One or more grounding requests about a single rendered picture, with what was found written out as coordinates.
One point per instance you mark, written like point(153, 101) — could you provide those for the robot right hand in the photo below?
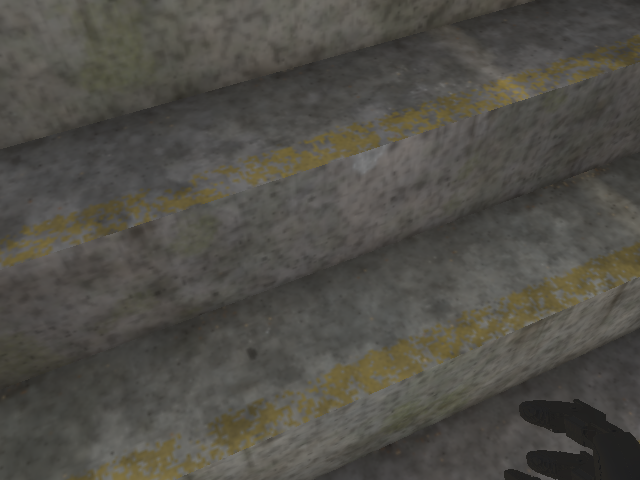
point(616, 454)

